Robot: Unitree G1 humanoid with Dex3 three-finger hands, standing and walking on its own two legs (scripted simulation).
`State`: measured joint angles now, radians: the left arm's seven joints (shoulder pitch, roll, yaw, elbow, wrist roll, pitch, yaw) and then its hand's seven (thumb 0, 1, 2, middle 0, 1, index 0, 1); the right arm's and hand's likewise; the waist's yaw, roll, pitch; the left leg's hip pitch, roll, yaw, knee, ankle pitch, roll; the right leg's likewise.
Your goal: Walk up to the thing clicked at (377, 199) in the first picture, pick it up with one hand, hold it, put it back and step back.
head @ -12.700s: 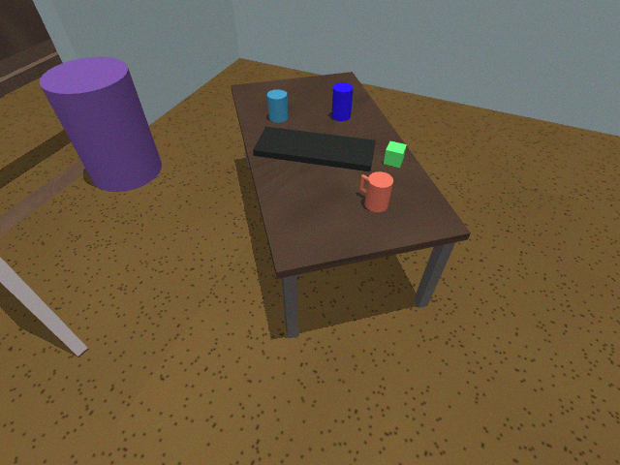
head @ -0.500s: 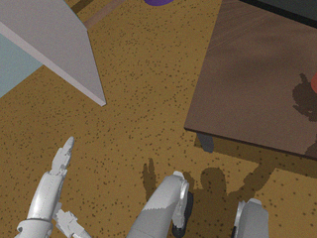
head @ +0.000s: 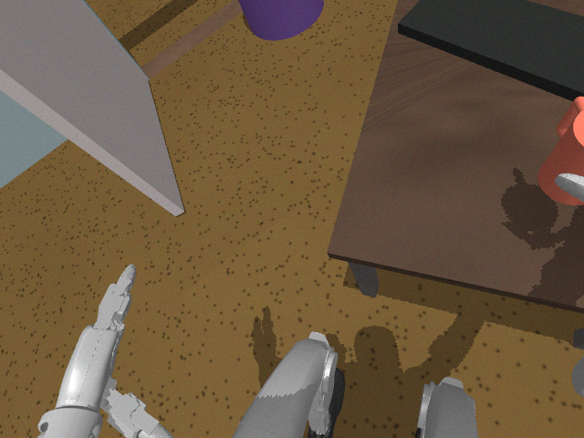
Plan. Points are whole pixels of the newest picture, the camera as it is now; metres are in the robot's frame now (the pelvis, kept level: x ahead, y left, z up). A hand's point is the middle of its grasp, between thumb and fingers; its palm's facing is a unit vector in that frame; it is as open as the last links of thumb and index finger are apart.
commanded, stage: lift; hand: right
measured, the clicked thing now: out of the picture +0.54 -0.21 -0.02
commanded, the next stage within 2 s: hold in 1.44 s
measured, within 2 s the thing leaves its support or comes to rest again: neither
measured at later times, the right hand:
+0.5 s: hand out of the picture +0.44 -0.23 +0.07, palm faces +0.29 +0.96 -0.01, open 11.0 cm
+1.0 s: hand out of the picture +0.39 -0.21 +0.12, palm faces +0.29 +0.96 -0.01, open 11.0 cm
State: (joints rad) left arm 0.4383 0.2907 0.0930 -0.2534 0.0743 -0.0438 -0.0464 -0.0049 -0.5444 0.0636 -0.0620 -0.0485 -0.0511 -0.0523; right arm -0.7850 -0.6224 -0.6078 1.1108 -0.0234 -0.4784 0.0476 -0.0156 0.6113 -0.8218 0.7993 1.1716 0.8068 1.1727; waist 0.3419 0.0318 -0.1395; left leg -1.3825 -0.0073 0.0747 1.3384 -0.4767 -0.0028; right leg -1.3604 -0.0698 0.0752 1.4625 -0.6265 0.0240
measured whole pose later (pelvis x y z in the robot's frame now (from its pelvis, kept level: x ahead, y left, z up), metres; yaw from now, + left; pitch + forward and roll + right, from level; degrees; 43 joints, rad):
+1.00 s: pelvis +0.02 +0.00 +0.09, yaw -3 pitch +15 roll +1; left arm 0.42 0.22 0.12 0.11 0.02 0.01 0.02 -0.01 -0.54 0.05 -0.05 -0.04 -0.04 -0.05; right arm -0.25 -0.19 -0.30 0.54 0.10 -0.40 -0.04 -0.02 0.61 -0.81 0.78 1.22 0.79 1.22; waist 0.09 0.02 -0.11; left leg -0.85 0.03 0.02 1.01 -0.41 -0.01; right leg -0.79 -0.03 0.01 1.05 -0.51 0.02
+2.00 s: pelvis +0.03 +0.00 +0.11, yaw -3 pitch +8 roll +0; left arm 0.37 0.20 0.10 0.24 0.00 0.03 0.04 -0.01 -0.52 0.04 -0.05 -0.05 -0.04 -0.05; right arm -0.16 -0.14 -0.19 0.41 0.11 -0.32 -0.09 -0.01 0.61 -0.82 0.77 1.23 0.78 1.23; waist 0.05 0.01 -0.07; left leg -0.64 0.03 0.02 0.85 -0.36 -0.02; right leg -0.57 -0.02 0.00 0.87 -0.44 0.01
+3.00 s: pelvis +0.03 +0.00 +0.12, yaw -3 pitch +7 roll +0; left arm 0.35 0.20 0.11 0.30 0.00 0.02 0.04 -0.01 -0.52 0.04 -0.05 -0.06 -0.05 -0.05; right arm -0.13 -0.14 -0.19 0.41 0.11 -0.34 -0.08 -0.01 0.61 -0.82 0.78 1.22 0.79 1.22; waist 0.04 0.01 -0.06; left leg -0.59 0.03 0.01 0.81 -0.35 -0.02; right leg -0.53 -0.02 -0.01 0.83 -0.43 0.01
